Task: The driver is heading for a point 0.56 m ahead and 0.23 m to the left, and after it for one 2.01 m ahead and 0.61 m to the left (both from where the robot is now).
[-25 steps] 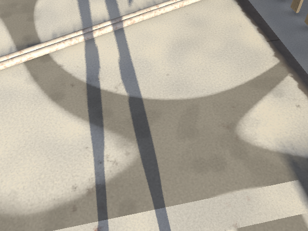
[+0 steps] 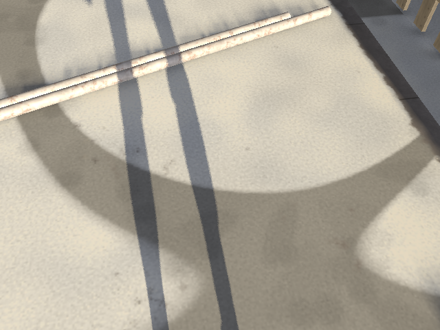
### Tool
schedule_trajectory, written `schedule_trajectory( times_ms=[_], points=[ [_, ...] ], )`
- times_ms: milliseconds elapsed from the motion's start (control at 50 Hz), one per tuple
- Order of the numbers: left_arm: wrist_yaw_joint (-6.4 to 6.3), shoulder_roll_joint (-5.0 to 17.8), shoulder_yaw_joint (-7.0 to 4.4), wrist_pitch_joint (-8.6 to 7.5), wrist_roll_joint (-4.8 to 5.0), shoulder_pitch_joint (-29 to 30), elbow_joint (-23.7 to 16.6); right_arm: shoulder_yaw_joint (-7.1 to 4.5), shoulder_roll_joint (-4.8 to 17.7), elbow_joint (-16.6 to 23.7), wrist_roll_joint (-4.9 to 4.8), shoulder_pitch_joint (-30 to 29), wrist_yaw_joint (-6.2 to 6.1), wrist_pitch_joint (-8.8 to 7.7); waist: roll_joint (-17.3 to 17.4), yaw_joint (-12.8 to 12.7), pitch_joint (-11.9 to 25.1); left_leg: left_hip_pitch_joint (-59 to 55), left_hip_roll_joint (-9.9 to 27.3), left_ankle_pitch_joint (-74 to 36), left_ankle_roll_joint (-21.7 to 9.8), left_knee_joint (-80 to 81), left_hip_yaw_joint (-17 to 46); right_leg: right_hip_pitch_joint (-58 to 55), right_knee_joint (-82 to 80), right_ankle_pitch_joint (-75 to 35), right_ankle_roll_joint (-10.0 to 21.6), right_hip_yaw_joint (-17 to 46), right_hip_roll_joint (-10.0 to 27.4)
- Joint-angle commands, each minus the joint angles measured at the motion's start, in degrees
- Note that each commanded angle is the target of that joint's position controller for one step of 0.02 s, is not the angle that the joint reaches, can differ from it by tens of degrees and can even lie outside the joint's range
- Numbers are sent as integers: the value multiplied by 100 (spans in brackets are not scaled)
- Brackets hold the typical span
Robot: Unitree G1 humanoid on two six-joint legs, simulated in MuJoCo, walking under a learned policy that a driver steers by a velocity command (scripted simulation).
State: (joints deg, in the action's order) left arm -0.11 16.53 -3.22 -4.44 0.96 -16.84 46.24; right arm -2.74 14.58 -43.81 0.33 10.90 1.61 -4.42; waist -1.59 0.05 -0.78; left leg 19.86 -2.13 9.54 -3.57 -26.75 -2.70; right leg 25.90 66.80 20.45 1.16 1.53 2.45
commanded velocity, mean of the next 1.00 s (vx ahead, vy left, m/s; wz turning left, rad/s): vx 0.35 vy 0.00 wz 0.40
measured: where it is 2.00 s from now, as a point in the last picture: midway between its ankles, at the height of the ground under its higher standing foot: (173, 300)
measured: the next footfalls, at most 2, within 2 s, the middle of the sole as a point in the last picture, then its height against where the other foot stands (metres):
right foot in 0.36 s outside the picture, level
left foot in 0.82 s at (176, 325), level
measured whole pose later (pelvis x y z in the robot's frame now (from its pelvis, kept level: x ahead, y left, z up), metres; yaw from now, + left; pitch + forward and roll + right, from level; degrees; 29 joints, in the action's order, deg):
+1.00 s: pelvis +0.40 +0.02 -0.01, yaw +26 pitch +3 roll -2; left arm -1.6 17.4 -3.7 -0.5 -0.3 -4.0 43.4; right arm -4.3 16.8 -34.9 0.2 9.7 0.3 0.7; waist -1.0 0.9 -4.1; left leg 25.3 -4.3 5.4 -4.5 -27.9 2.3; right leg 30.5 65.4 25.9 -2.8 2.3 0.9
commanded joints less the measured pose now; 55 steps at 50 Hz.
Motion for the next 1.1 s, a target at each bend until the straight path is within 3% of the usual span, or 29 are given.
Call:
schedule_trajectory(
  times_ms=[20, 80, 160, 260, 320, 340, 360, 380, 400, 420, 440, 460, 480, 500, 560, 600, 660, 760, 800, 820, 840, 860, 880, 900, 920, 940, 960, 1000, 1100],
  points=[
    [-34, 387, -129, 2, -34, -44, -440, -144, 588, 214, 6, 155, 1, -126, 647, -58, 381, -1137, 1543, -699, -1096, 1591, 1878, 1069, -219, -415, -44, 273, 508],
    [-59, 284, -92, 70, -85, 387, -584, -208, 802, 63, -23, 305, -56, -161, 495, -43, 142, -975, 1498, -1146, -1119, 1846, 1416, 1332, -986, -1076, -185, 216, 570],
    [-2, 141, -26, -3, -97, 1218, -791, -234, 918, -118, -106, 675, -128, -90, 447, 208, -32, -965, 1206, -1186, -888, 1865, 1000, 1094, -2482, -2240, -232, 111, 382],
    [150, 215, -19, -125, -16, 2044, -1034, -270, 1035, -308, -179, 1157, -173, 37, 533, 470, -178, -1320, 1356, -740, -828, 1464, 1286, 720, -3543, -2309, -252, 84, 63],
    [190, 449, -103, -218, -7, 1786, -1005, -319, 1128, -327, -179, 1114, -226, 117, 727, 211, -43, -1531, 1490, -808, -671, 955, 1628, 70, -3956, -1752, -90, 96, -50],
    [166, 562, -172, -236, -21, 1330, -873, -305, 1084, -315, -174, 1056, -235, 137, 728, -46, 172, -1435, 1335, -1202, -557, 524, 1560, -626, -4159, -1662, 30, -5, -121],
    [114, 830, -293, -260, -88, 550, -686, -233, 870, -269, -136, 1034, -230, 129, 597, -382, 730, -1014, 982, -1387, -370, -455, 1332, -1891, -4046, -1745, 248, 146, 113],
    [47, 1278, -408, -239, -157, -509, -572, -93, 471, -57, 15, 985, -235, 110, -253, -766, 1704, 94, 474, 133, -100, -2342, 896, -3589, -3850, -1913, 593, 1316, 1303],
    [77, 1474, -442, -161, -164, -627, -474, -16, 179, 95, -166, 1681, -218, 6, -1924, -390, 2260, 1979, -64, 2518, 145, -3923, 722, -4849, -4543, -571, 1362, 3677, 2276],
    [75, 883, -305, -142, -119, -448, -562, -165, 789, -34, -273, 1427, -229, -9, -1123, -549, 1710, 2523, 273, 2296, 183, -4596, 1113, -4414, -4835, 243, 1239, 3620, 2102],
    [54, 613, -218, -139, -86, -165, -577, -238, 984, 82, -282, 945, -224, 4, -729, -552, 1031, 2678, 475, 1740, 171, -4664, 1019, -3721, -4926, 135, 1024, 2726, 1919],
    [60, 498, -167, -138, -116, 173, -575, -241, 883, 100, -246, 760, -237, 38, -371, -372, 697, 2435, 685, 1292, 208, -4543, 925, -3031, -5090, -387, 924, 2149, 1678],
    [72, 348, -133, -140, -133, 416, -542, -260, 809, 146, -192, 651, -232, 83, -387, -235, 392, 2300, 822, 1008, 235, -4312, 916, -2524, -5280, -777, 904, 1687, 1487],
    [65, 301, -118, -160, -185, 613, -532, -274, 715, 165, -198, 699, -220, 155, -508, -72, 206, 1991, 908, 852, 278, -4192, 915, -2090, -5422, -1448, 870, 1242, 1379],
    [24, 445, -190, -216, -193, 838, -433, -264, 493, 316, -154, 670, -238, 339, -389, 159, 54, 1763, 857, 715, 483, -3760, 750, -1637, -5435, -3873, 960, 256, 1335],
    [-50, 613, -252, -167, -172, 877, -375, -226, 391, 466, -113, 489, -210, 381, -349, 162, 84, 1705, 845, 205, 548, -3057, 604, -1638, -5426, -4296, 957, -239, 1284],
    [-153, 748, -289, -40, -125, 910, -339, -183, 326, 652, -93, 79, -71, 386, -347, 12, 189, 1164, 737, -761, 483, -1931, 309, -1624, -5350, -4193, 848, -839, 1134],
    [-178, 1002, -387, 124, 103, 869, -258, -319, 644, 1007, -54, -241, 111, 481, -389, 15, 281, 830, 543, -280, 156, -1053, 115, -2232, -4583, -4149, 640, -937, 1418],
    [-187, 995, -403, 182, 184, 966, -278, -456, 856, 910, -31, 353, 99, 490, -241, 360, 528, -61, 179, -465, -121, -331, -136, -2180, -3431, -4461, 387, -1136, 1192],
    [-156, 830, -356, 188, 80, 611, -222, -612, 1251, 801, -20, 820, -4, 480, 367, 492, 822, -1050, 159, -2018, -350, 47, 156, -1712, -2251, -3684, 50, -1298, 759],
    [-110, 312, -180, 184, -308, 391, -402, -706, 1838, 892, -13, 919, -151, 490, 1888, 188, 1111, -2378, 1520, -5082, -972, -291, 1998, 33, -330, 640, -379, -1341, 96],
    [-57, 424, -121, 172, -246, 58, -485, -624, 1879, 1179, 98, 690, -102, 417, 1967, 77, 2251, -3134, 2514, -4026, -2206, 188, 4084, 1009, 1103, 2232, -535, -123, -566],
    [-33, 816, -216, 199, -53, 481, -451, -542, 1493, 1282, 49, 515, -33, 379, 976, 351, 2143, -2842, 2216, -3057, -1974, 459, 3631, 1245, 1282, 1719, -453, 373, -302],
    [-56, 783, -205, 226, -10, 805, -562, -475, 1281, 1258, -36, 260, -44, 348, 712, 256, 1582, -2321, 1924, -2304, -1630, 507, 3081, 1404, 1028, 1224, -363, 347, -155],
    [-128, 705, -201, 274, -90, 890, -495, -431, 1132, 1243, -104, 60, -82, 371, 304, 128, 1186, -1751, 1652, -1715, -1318, 593, 2746, 1344, 612, 865, -368, 360, 26],
    [-186, 768, -226, 331, -145, 953, -533, -399, 1055, 1266, -113, -124, -135, 412, 412, 12, 976, -1210, 1486, -1442, -1185, 698, 2561, 1099, 208, 625, -370, 383, 91],
    [-187, 768, -236, 378, -146, 922, -537, -392, 1067, 1323, -40, -219, -171, 447, 565, -93, 910, -810, 1331, -1358, -1111, 797, 2448, 765, 32, 445, -367, 329, 29],
    [-198, 619, -203, 405, -143, 814, -500, -418, 1115, 1377, 29, -252, -230, 461, 684, -144, 954, -607, 1192, -1469, -1091, 831, 2334, 522, -477, 290, -422, 278, -111],
    [-208, 485, -146, 441, -130, 1054, -548, -471, 1199, 1416, -33, -227, -360, 549, 793, -16, 926, -396, 996, -114, -974, 883, 2537, 290, -1549, -112, -552, 400, -249]
  ],
)
Keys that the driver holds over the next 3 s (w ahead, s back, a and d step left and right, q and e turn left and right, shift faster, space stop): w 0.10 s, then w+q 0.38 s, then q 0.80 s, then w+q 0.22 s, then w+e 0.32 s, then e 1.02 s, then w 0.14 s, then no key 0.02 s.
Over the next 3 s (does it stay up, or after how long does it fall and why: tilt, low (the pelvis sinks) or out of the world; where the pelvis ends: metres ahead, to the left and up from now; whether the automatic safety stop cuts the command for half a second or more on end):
stays up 0.66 0.25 0.00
